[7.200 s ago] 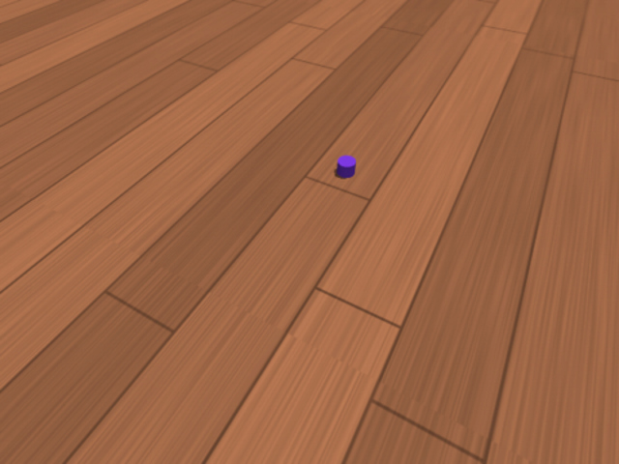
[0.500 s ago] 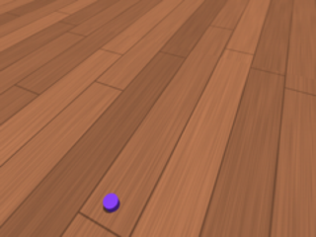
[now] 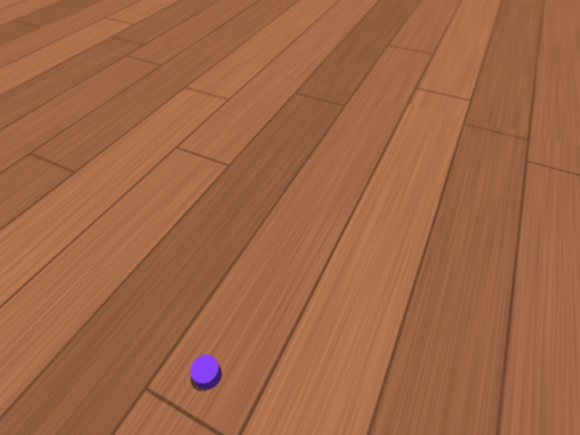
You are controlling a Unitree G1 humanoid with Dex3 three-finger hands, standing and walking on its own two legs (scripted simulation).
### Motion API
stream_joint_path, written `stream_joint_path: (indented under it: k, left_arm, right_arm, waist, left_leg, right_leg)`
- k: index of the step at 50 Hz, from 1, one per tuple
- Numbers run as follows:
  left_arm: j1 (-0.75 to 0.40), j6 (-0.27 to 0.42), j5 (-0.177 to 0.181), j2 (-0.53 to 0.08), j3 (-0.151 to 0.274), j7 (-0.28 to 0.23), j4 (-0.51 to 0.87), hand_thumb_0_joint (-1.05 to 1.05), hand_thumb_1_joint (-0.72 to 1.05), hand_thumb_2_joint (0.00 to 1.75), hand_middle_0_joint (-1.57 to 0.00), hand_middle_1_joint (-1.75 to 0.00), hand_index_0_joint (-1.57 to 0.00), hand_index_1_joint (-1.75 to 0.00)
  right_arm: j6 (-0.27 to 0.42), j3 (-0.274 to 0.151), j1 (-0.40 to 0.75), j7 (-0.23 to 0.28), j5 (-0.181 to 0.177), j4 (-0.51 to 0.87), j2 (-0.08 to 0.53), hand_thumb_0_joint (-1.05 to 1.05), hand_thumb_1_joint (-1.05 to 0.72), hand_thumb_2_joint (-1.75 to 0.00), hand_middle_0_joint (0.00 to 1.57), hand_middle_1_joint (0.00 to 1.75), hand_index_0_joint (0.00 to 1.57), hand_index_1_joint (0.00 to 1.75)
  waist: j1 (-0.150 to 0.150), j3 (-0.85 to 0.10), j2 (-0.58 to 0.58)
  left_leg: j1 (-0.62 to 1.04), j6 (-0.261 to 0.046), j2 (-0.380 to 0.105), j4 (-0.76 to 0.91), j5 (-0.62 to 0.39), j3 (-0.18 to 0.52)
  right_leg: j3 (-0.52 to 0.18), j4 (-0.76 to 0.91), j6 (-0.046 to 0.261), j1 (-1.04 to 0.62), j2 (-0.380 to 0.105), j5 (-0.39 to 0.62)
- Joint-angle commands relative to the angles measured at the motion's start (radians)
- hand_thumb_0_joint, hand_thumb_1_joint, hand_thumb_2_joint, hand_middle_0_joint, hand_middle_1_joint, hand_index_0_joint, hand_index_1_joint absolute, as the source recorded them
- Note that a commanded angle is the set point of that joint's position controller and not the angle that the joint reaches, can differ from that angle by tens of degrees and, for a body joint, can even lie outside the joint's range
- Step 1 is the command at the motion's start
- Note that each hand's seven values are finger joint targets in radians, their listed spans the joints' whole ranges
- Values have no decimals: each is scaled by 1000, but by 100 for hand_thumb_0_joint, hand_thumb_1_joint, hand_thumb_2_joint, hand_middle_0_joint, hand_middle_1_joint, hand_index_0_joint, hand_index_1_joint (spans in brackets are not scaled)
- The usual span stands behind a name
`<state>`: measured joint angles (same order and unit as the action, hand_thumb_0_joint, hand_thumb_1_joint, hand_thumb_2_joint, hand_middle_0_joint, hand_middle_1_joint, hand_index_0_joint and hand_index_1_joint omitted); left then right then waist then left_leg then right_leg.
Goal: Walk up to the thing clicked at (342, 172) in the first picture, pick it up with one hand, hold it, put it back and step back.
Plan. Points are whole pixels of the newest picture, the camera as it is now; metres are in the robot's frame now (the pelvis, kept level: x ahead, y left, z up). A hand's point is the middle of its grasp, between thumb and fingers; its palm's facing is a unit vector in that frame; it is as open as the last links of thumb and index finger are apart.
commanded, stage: stand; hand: left
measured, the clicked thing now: (206, 372) +0.44 +0.29 -0.75
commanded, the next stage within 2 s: walk up in 0.88 s
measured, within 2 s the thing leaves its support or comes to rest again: neither
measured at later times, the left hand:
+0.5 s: hand out of the picture +0.08 +0.25 -0.16, palm faces -0.03 -0.94 -0.35, open 7.4 cm
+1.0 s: hand out of the picture +0.07 +0.26 -0.15, palm faces -0.02 -0.93 -0.37, open 7.4 cm
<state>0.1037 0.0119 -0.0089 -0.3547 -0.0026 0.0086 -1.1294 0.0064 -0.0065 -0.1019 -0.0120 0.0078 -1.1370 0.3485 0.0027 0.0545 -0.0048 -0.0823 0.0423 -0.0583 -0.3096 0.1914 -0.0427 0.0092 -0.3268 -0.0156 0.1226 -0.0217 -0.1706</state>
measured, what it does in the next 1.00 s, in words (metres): stands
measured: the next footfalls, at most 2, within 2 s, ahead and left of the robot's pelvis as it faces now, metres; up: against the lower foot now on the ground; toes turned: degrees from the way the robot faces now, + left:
none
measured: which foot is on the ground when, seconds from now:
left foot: down 0.00-1.00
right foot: down 0.00-1.00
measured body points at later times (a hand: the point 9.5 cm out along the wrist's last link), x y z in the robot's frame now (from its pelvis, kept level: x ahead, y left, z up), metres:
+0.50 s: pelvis +0.00 +0.00 +0.00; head +0.01 +0.00 +0.45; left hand +0.08 +0.30 -0.13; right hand +0.07 -0.30 -0.13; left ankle -0.02 +0.14 -0.75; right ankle +0.01 -0.13 -0.75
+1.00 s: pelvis +0.00 +0.01 +0.00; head +0.01 +0.00 +0.45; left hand +0.07 +0.31 -0.13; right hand +0.07 -0.30 -0.14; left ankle -0.02 +0.14 -0.75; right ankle +0.01 -0.13 -0.75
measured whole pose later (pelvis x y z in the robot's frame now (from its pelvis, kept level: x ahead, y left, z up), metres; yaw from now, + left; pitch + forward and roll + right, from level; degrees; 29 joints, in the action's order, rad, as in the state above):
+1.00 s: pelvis +0.00 +0.01 +0.00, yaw +0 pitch -2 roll +0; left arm 0.13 0.03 -0.02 -0.34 0.02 0.00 -1.11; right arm -0.02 -0.04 -0.13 -0.02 0.02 -1.10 0.37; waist -0.01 0.05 -0.03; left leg -0.11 0.03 -0.06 -0.37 0.23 -0.05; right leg 0.00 -0.35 -0.02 0.13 -0.02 -0.18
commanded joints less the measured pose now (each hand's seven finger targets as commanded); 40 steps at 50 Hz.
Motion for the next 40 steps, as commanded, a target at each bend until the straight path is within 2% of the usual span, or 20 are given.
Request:
stream_joint_path:
  k: [1, 8, 13, 20, 30, 34, 40]
  left_arm:
    - [-35, 16, 2, -220, 39, -15, 56, 0, 90, 90, -20, -30, -20, -30]
    - [-26, 17, -1, -216, 39, -16, 58, 0, 90, 90, -20, -30, -20, -30]
    - [-34, 18, 0, -225, 42, -17, 61, 0, 90, 90, -20, -30, -20, -30]
    - [-30, 19, -2, -218, 38, -16, 62, 0, 90, 90, -20, -30, -20, -30]
    - [-26, 18, 1, -221, 40, -17, 62, 0, 90, 90, -20, -30, -20, -30]
    - [-31, 18, 0, -218, 41, -16, 64, 0, 90, 90, -20, -30, -20, -30]
    - [-18, 18, 1, -214, 38, -16, 60, 0, 90, 90, -20, -30, -20, -30]
  right_arm:
    - [19, -35, 32, 17, 2, 58, 213, 0, -90, -90, 20, 30, 20, 30]
    - [18, -38, 33, 16, 1, 61, 220, 0, -90, -90, 20, 30, 20, 30]
    - [16, -39, 30, 16, 3, 61, 214, 0, -90, -90, 20, 30, 20, 30]
    - [17, -41, 34, 15, 2, 64, 219, 0, -90, -90, 20, 30, 20, 30]
    - [16, -39, 21, 16, 2, 61, 216, 0, -90, -90, 20, 30, 20, 30]
    - [18, -40, 23, 17, 3, 64, 220, 0, -90, -90, 20, 30, 20, 30]
    - [16, -39, 20, 16, 2, 64, 219, 0, -90, -90, 20, 30, 20, 30]
  waist:
    - [3, -86, 4]
    - [0, -91, 2]
    - [3, -81, 12]
    - [1, -91, 1]
    - [2, -80, -3]
    - [-1, -94, -2]
    - [-1, -60, 5]
  left_leg:
    - [13, -42, -95, 45, -160, 73]
    - [16, -47, -95, 42, -153, 71]
    - [13, -43, -91, 46, -129, 72]
    - [15, -47, -93, 38, -148, 70]
    - [1, -49, -92, 47, -119, 72]
    - [13, -50, -93, 42, -155, 71]
    - [-2, -47, -89, 48, -113, 75]
  right_leg:
    - [-77, 42, 32, -19, -114, 180]
    - [-78, 44, 32, -21, -116, 184]
    - [-80, 50, 32, -4, -113, 147]
    - [-75, 46, 32, -14, -113, 170]
    - [-82, 53, 34, -20, -117, 155]
    - [-80, 40, 37, -29, -117, 185]
    - [-79, 58, 30, -1, -111, 135]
